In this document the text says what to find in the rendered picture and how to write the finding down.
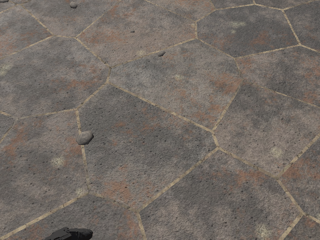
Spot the left robot hand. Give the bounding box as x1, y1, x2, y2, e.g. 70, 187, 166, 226
42, 227, 93, 240

